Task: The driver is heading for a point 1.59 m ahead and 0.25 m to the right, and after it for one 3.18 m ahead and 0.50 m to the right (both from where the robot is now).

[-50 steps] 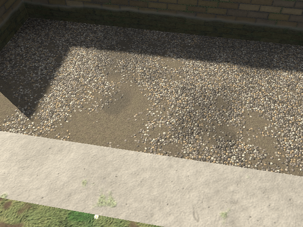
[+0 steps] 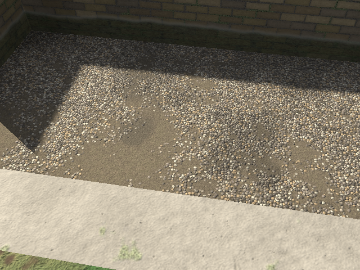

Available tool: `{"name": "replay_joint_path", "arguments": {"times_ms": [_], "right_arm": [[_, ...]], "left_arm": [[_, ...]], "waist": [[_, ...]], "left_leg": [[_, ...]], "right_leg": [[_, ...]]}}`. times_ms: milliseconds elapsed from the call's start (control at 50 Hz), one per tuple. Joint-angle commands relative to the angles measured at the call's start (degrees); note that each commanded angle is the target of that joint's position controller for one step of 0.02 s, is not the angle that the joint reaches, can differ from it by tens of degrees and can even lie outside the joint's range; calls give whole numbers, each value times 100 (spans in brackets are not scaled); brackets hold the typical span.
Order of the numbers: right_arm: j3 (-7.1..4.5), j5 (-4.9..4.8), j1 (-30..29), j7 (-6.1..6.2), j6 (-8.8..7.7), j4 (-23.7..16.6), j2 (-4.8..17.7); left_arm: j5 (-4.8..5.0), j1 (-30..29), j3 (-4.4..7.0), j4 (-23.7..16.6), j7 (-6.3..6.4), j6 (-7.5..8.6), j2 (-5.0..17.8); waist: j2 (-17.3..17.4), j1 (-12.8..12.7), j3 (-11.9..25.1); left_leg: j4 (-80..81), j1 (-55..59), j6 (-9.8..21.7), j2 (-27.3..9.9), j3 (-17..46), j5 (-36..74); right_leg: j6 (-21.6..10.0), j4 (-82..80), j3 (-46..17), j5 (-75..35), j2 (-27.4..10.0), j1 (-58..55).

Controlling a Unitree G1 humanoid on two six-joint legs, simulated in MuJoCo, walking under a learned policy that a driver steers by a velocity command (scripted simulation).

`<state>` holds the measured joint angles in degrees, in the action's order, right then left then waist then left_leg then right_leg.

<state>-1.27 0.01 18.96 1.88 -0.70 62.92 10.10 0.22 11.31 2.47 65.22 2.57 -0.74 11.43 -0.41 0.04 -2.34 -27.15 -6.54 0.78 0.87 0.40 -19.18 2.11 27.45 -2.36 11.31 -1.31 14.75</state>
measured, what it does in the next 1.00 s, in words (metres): walks ahead: left foot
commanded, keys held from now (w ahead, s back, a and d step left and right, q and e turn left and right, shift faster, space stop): no key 0.08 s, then w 0.54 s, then no key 0.38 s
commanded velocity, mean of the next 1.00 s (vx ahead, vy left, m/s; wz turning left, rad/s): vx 0.25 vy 0.00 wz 0.00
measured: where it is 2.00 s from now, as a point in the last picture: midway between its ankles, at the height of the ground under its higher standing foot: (192, 261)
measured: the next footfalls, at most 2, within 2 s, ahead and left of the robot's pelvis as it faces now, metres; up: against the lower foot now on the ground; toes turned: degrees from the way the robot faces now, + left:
left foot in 0.78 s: +0.42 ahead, +0.08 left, +0.00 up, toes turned +2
right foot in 1.08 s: +0.34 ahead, -0.15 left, +0.00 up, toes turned +1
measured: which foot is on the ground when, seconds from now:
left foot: down 0.00-0.34, up 0.36-0.76, down 0.78-1.00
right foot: down 0.00-0.78, up 0.80-1.00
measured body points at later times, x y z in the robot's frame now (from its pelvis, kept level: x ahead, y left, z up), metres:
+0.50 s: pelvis +0.10 -0.05 +0.01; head +0.10 -0.06 +0.45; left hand +0.04 +0.19 -0.14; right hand +0.15 -0.31 -0.14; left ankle +0.07 +0.10 -0.65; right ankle +0.05 -0.13 -0.74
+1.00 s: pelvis +0.28 -0.01 -0.01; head +0.31 +0.00 +0.44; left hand +0.30 +0.24 -0.16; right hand +0.33 -0.23 -0.16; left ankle +0.38 +0.07 -0.74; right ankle +0.25 -0.15 -0.70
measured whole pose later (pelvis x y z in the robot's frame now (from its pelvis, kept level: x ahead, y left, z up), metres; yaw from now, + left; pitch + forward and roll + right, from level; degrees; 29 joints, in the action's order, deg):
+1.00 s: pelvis +0.28 -0.01 -0.01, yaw -1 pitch -1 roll +1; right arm -0.9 1.8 10.6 -1.2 -2.3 60.0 9.1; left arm 1.1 15.8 2.7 58.2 4.2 -1.5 10.3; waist -1.7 0.6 -4.0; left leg -26.9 -21.4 4.7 2.8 -5.1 -5.1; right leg 1.2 53.4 -3.7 29.4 -2.4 21.6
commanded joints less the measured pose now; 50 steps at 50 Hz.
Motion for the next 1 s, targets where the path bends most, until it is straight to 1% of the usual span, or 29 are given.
{"name": "replay_joint_path", "arguments": {"times_ms": [20, 80, 120, 140, 180, 220, 260, 300, 320, 340, 360, 380, 400, 420, 460, 480, 560, 640, 700, 740, 760, 780, 800, 820, 840, 860, 880, 940, 1000], "right_arm": [[-77, -3, 493, 18, -23, -52, 526], [-70, -5, 547, 21, -23, -45, 507], [-95, -41, 714, 49, 4, 27, 554], [-161, -82, 683, 73, 19, -27, 758], [-283, -150, 849, 86, -34, -109, 1112], [-335, -131, 756, 77, -132, -184, 1121], [-319, -156, 581, 30, -203, -282, 989], [-317, -224, 261, -16, -196, -394, 1016], [-300, -203, 143, -33, -233, -472, 1004], [-223, -179, -58, -57, -290, -601, 767], [-135, -196, 73, -38, -409, -831, 327], [-174, -307, 44, -34, -493, -836, 453], [-190, -346, -118, -71, -538, -885, 549], [-214, -303, -142, -83, -566, -828, 578], [-346, -203, -174, -71, -550, -791, 806], [-363, -198, -102, -91, -506, -713, 767], [-260, -116, -1079, -127, -380, -1045, 368], [-170, -99, -1883, -188, -359, -1278, 292], [-155, -62, -1808, -253, -368, -1237, 331], [-283, -44, -969, -260, -386, -926, 667], [-372, -37, -215, -251, -391, -681, 848], [-457, 21, 361, -222, -385, -486, 1175], [-395, 148, 675, -197, -351, -457, 1420], [-244, 128, 681, -272, -325, -473, 1116], [-189, -3, 31, -324, -255, -583, 802], [-121, -47, -589, -337, -215, -673, 558], [-35, 27, -981, -358, -203, -722, 373], [-40, 214, -1158, -348, -235, -639, 467], [-78, 183, -1045, -229, -222, -531, 519]], "left_arm": [[0, 180, 65, -97, 17, 33, 536], [2, 220, 54, -79, 18, 33, 519], [14, 297, 25, -22, 27, 19, 409], [40, 261, 38, -51, 31, 32, 427], [50, -80, 14, -270, -15, 170, 337], [122, -252, -9, -419, -129, 382, 260], [195, -149, 0, -471, -221, 546, 276], [216, 738, 85, -136, -262, 634, 312], [163, 1371, 164, 109, -269, 612, 379], [122, 2157, 296, 242, -240, 624, 773], [89, 2698, 372, 217, -295, 676, 1396], [34, 2258, 255, 178, -316, 769, 1103], [62, 1708, 156, -20, -331, 818, 751], [62, 1340, 81, -154, -368, 827, 577], [26, 1142, -5, -260, -395, 798, 374], [-1, 1373, -35, -206, -369, 749, 289], [-100, 1865, -4, -204, -191, 630, 570], [-124, 1861, 21, -321, -57, 535, 718], [-35, 2039, 10, -224, -45, 458, 658], [15, 1754, 41, -295, -48, 383, 764], [100, 1528, 21, -309, -47, 342, 742], [115, 1515, 2, -328, -75, 370, 732], [-53, 2153, -126, -320, -133, 439, 187], [154, 3050, -159, -18, -168, 464, -121], [215, 2682, -56, -118, -132, 378, 134], [236, 2047, -13, -370, -50, 243, 212], [196, 1636, 28, -450, 54, 114, 241], [89, 1845, 71, -478, 191, -163, 30], [54, 1658, 66, -552, 212, -199, -2]], "waist": [[71, 0, -155], [69, 0, -166], [232, 31, -161], [458, 72, -327], [974, 249, -747], [1067, 218, -1091], [933, 61, -1112], [711, -400, -751], [506, -633, -457], [-616, -923, -104], [-1967, -841, 378], [-1189, -556, 112], [-652, -379, -362], [-345, -258, -461], [-421, -110, -477], [-529, -114, -402], [-311, -253, -460], [-432, -324, -599], [-593, -209, -470], [-716, 237, 29], [-617, 684, 324], [-255, 885, 726], [1098, 494, 1673], [1382, 298, 2747], [922, 231, 2111], [644, 125, 1157], [143, 46, 660], [425, -269, 273], [682, -267, 446]], "left_leg": [[708, -894, 52, -218, 158, 678], [708, -903, 49, -213, 146, 654], [911, -943, 176, -212, 230, -842], [1056, -1015, 364, -358, 502, -1795], [1636, -961, 918, -1257, 1706, -3013], [1849, -883, 1326, -1915, 2448, -2681], [1583, -584, 1204, -1838, 2142, -1891], [995, -1353, 859, -1253, 1260, -1176], [281, -1779, 715, -933, 873, -220], [-1736, -2382, 364, -367, 100, 403], [-3502, -3530, 138, 325, -124, -1075], [-4505, -3927, 243, -15, 527, -1154], [-4835, -4243, 396, -315, 573, -626], [-4743, -4193, 469, -545, 485, -61], [-4024, -3753, 443, -810, 345, 621], [-3797, -3591, 390, -780, 222, 763], [-2605, -3912, 121, -728, -57, 1274], [-1184, -3055, 62, -381, -364, 2041], [-926, -2186, 255, -110, -475, 2215], [-838, -1292, 489, 135, -482, 2060], [-397, -474, 649, 179, -473, 2500], [-137, 494, 837, -243, -161, 4382], [-557, 2004, 1626, -1907, 1474, 7343], [-123, 2269, 2294, -2648, 2829, 6967], [247, 1247, 2083, -2349, 2297, 5471], [543, 414, 1794, -2019, 1857, 3851], [857, -456, 1574, -1757, 1547, 2907], [1329, -1787, 1346, -1292, 950, 1574], [1336, -1627, 1235, -1120, 814, 1013]], "right_leg": [[-211, -225, 29, -877, -47, -581], [-214, -227, 28, -861, -43, -566], [-218, 4, 299, 447, 213, -439], [-239, 367, 520, 1292, 409, -92], [-316, 1337, 672, 1539, 388, 853], [-491, 2085, 379, 1452, -43, 1514], [-643, 1632, 325, 1740, -209, 1611], [-615, 347, 804, 743, 186, -281], [-566, 190, 747, 385, 334, -1213], [-864, -542, -773, 804, -615, -1961], [-1759, -1670, -3602, 1311, -1974, -2596], [-1973, -1839, -4222, 2005, -2302, -2168], [-1773, -1754, -3504, 2040, -2124, -1796], [-1548, -1785, -2694, 1767, -1792, -1545], [-1194, -1821, -1443, 503, -1213, -1205], [-1137, -1807, -1072, -125, -1044, -1229], [-1306, -1761, -559, -1782, -1074, -1356], [-1176, -1664, -41, -2723, -896, -807], [-1078, -1039, 226, -4114, -928, -762], [-968, -236, 180, -5028, -936, -1002], [-808, 661, 230, -4912, -789, -927], [-552, 1907, 367, -3770, -386, -487], [-186, 4388, 480, 1398, 456, 693], [-169, 5495, -900, 2965, 747, 847], [-97, 5361, -949, 2826, 367, 913], [-48, 5107, -508, 2706, 151, 1260], [-23, 4706, -346, 2433, 0, 1169], [-60, 3217, -141, 1847, -142, 129], [-125, 1664, -18, 1473, -183, -293]]}}
Over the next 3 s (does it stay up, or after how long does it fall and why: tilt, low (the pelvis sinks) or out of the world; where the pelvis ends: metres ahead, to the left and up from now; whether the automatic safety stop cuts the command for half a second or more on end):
stays up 0.63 -0.02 0.00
